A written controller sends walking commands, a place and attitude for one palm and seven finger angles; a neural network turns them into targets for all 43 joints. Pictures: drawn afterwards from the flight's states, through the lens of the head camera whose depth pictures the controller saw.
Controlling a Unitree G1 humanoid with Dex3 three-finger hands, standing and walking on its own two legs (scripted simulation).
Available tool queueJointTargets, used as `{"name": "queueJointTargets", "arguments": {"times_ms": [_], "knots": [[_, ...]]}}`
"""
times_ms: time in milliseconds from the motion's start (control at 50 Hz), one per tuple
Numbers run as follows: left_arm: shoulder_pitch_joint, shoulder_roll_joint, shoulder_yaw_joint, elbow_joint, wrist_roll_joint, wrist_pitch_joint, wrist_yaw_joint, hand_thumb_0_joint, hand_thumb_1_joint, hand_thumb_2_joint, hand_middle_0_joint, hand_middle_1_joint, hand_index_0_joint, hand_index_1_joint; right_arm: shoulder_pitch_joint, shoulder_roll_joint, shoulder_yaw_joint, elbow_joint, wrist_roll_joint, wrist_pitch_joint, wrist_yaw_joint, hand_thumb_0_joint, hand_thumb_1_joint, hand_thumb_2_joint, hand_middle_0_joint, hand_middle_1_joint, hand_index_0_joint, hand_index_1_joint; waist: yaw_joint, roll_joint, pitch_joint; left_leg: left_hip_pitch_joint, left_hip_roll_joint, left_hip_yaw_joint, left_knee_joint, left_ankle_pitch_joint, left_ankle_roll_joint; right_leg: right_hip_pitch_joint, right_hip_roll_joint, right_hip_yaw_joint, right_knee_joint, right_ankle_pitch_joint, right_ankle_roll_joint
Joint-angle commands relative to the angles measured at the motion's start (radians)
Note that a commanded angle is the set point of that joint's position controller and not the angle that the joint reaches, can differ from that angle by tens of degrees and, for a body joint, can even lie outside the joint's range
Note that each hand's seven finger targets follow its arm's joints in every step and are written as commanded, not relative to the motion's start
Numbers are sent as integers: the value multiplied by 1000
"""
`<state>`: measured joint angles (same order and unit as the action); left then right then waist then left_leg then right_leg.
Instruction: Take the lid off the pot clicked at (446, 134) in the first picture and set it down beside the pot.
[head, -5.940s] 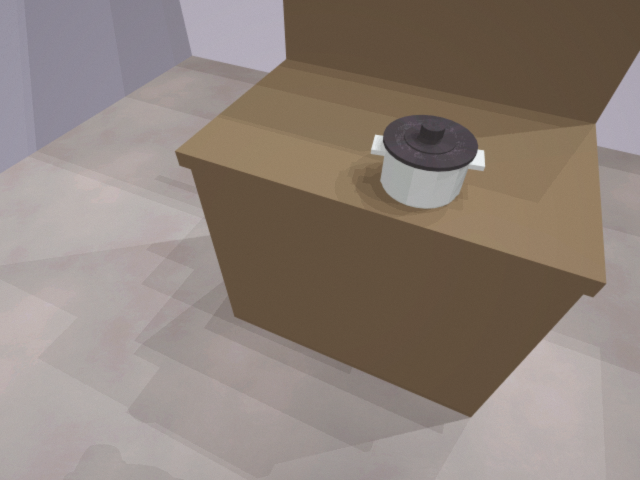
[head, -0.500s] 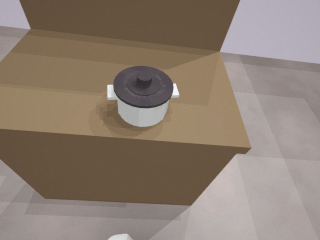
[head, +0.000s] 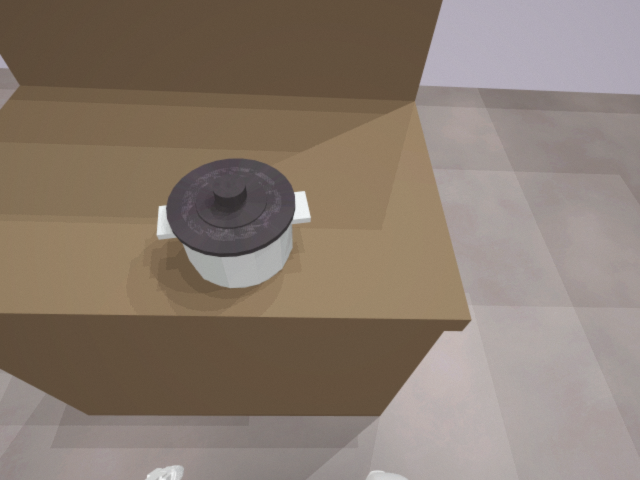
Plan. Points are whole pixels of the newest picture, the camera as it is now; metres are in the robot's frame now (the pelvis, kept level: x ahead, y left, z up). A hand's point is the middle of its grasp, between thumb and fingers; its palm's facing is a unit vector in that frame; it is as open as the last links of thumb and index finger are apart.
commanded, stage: come to a stop and stand still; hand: left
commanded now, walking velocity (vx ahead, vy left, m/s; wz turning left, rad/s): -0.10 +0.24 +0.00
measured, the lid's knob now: (229, 190) +0.45 +0.12 +0.09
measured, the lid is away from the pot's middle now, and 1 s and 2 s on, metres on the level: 0.00 0.00 0.00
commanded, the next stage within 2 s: none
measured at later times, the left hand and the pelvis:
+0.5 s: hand out of the picture +0.00 +0.17 -0.17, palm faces +0.08 -0.95 -0.30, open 7.3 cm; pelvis +0.00 -0.03 +0.00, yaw +0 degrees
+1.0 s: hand out of the picture -0.04 +0.24 -0.18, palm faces +0.02 -0.97 -0.24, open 7.4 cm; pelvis -0.04 +0.05 -0.01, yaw +0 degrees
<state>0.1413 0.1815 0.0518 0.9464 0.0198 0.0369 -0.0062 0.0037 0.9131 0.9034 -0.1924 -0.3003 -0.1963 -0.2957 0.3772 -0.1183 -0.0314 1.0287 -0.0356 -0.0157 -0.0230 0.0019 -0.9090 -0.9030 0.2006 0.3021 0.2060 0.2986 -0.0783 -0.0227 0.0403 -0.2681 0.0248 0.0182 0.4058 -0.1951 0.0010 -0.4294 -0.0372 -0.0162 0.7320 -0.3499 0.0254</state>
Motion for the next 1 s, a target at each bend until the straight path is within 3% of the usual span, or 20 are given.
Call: {"name": "queueJointTargets", "arguments": {"times_ms": [0, 20, 40, 60, 100, 160, 340, 380, 460, 480, 500, 540, 560, 600, 620, 660, 700, 780, 860, 980], "knots": [[179, 77, 10, 7, 0, -56, 15, 0, 900, 900, -200, -300, -200, -300, 55, -143, -38, -23, 15, -9, -9, 0, -900, -900, 200, 300, 200, 300, 85, 11, -180, -56, 96, -73, 122, 43, 32, 412, -42, 50, -384, 263, -10], [208, 143, 15, 28, 1, -69, 31, 0, 900, 900, -200, -300, -200, -300, 63, -68, -18, -29, 27, -8, -7, 0, -900, -900, 200, 300, 200, 300, 82, -204, -193, -218, 11, 11, 204, -252, -15, 526, -231, 250, -383, 495, -47], [205, 174, 11, 17, -2, -72, 35, 0, 900, 900, -200, -300, -200, -300, 52, -67, -16, -35, 26, 5, -13, 0, -900, -900, 200, 300, 200, 300, 92, -227, -152, -201, -2, 4, 282, -411, -28, 428, -330, 297, -398, 626, -116], [176, 162, -1, 14, 2, -71, 35, 0, 900, 900, -200, -300, -200, -300, 49, -71, -18, -30, 25, 9, -13, 0, -900, -900, 200, 300, 200, 300, 80, -131, -98, -172, -2, -15, 340, -415, -23, 334, -327, 268, -392, 644, -162], [142, 143, 11, 23, -2, -83, 44, 0, 900, 900, -200, -300, -200, -300, 47, -83, -21, -2, 28, 21, -16, 0, -900, -900, 200, 300, 200, 300, 69, -226, -89, -219, 1, -11, 410, -390, -38, 399, -265, 248, -319, 1010, -150], [179, 137, 14, 26, -4, -75, 61, 0, 900, 900, -200, -300, -200, -300, -18, -97, -32, -10, 34, 39, -18, 0, -900, -900, 200, 300, 200, 300, 94, -110, -66, -238, -19, -5, 495, -339, -59, 411, -281, 210, -282, 1191, -205], [196, 181, 32, -9, 10, -57, 79, 0, 900, 900, -200, -300, -200, -300, -161, -124, -44, -119, 25, 84, 13, 0, -900, -900, 200, 300, 200, 300, 105, -122, -60, -306, -32, -56, 731, -232, -74, 330, -302, 216, -341, 843, -252], [191, 188, 30, -22, 17, -55, 77, 0, 900, 900, -200, -300, -200, -300, -183, -125, -39, -138, 27, 82, 17, 0, -900, -900, 200, 300, 200, 300, 100, -104, -49, -268, -33, -45, 673, -223, -71, 292, -288, 218, -351, 745, -246], [176, 214, 31, -43, 25, -43, 64, 0, 900, 900, -200, -300, -200, -300, -201, -109, -28, -153, 38, 59, 24, 0, -900, -900, 200, 300, 200, 300, 110, -181, -51, -99, -43, 13, 407, -217, -52, 209, -253, 211, -374, 525, -222], [213, 205, 14, -34, 24, -70, 103, 0, 900, 900, -200, -300, -200, -300, -203, -150, -21, -230, 30, 30, 20, 0, -900, -900, 200, 300, 200, 300, 67, 44, -139, -113, -72, 29, 377, -341, -58, 378, -289, 349, -286, 1075, -204], [210, 278, 20, -77, 24, -66, 90, 0, 900, 900, -200, -300, -200, -300, -196, -120, -26, -244, 34, 26, 22, 0, -900, -900, 200, 300, 200, 300, 85, 65, -176, -76, -53, 2, 300, -232, -15, 363, -257, 248, -190, 931, -190], [166, 252, 12, -59, 7, -45, 73, 0, 900, 900, -200, -300, -200, -300, -158, -138, -27, -233, 36, 30, 22, 0, -900, -900, 200, 300, 200, 300, 54, 33, -146, 109, -64, 48, 112, -79, -19, 168, -183, 171, -200, 384, -132], [156, 209, 1, -71, 7, -37, 72, 0, 900, 900, -200, -300, -200, -300, -126, -167, -29, -241, 31, 27, 20, 0, -900, -900, 200, 300, 200, 300, 41, 40, -104, 125, -12, -1, 42, -75, -3, 94, -122, 113, -172, 170, -95], [189, 117, -16, -78, 3, -17, 65, 0, 900, 900, -200, -300, -200, -300, -169, -266, -38, -261, 12, 31, 15, 0, -900, -900, 200, 300, 200, 300, 83, 161, 1, -18, 190, -235, -56, -48, 102, 40, 14, -23, -82, -114, -29], [214, 101, -19, -79, 3, -18, 65, 0, 900, 900, -200, -300, -200, -300, -193, -261, -34, -275, 5, 40, 13, 0, -900, -900, 200, 300, 200, 300, 105, 77, 63, -126, 187, -197, -65, -115, 121, 78, 18, -29, -90, -94, -31], [199, 114, -25, -51, 16, 2, 52, 0, 900, 900, -200, -300, -200, -300, -236, -231, -20, -275, 7, 35, 16, 0, -900, -900, 200, 300, 200, 300, 102, 200, 106, -242, 141, -258, -150, -360, 109, 116, 20, -29, -22, -71, -32], [232, 113, -26, -42, 15, -1, 45, 0, 900, 900, -200, -300, -200, -300, -253, -232, -20, -271, 12, 35, 16, 0, -900, -900, 200, 300, 200, 300, 119, 122, 114, -263, 129, -239, -158, -405, 109, 123, 26, -6, 4, -32, -35], [259, 121, -23, -39, 12, -17, 43, 0, 900, 900, -200, -300, -200, -300, -220, -214, -17, -254, 19, 28, 13, 0, -900, -900, 200, 300, 200, 300, 125, 64, 36, -191, 99, -213, -109, -398, 88, 169, 5, 41, -176, 6, -45], [203, 134, -19, -60, 11, -30, 44, 0, 900, 900, -200, -300, -200, -300, -143, -188, -21, -232, 16, 27, 11, 0, -900, -900, 200, 300, 200, 300, 79, -89, 8, -52, 41, -151, -41, -353, 55, 43, -39, 159, -300, -171, -82], [226, 108, -27, -39, 6, -33, 42, 0, 900, 900, -200, -300, -200, -300, -130, -182, -8, -182, 22, 1, 9, 0, -900, -900, 200, 300, 200, 300, 93, 66, -20, -39, 83, -184, -120, -278, 67, 128, -3, 104, -248, 28, -63]]}}
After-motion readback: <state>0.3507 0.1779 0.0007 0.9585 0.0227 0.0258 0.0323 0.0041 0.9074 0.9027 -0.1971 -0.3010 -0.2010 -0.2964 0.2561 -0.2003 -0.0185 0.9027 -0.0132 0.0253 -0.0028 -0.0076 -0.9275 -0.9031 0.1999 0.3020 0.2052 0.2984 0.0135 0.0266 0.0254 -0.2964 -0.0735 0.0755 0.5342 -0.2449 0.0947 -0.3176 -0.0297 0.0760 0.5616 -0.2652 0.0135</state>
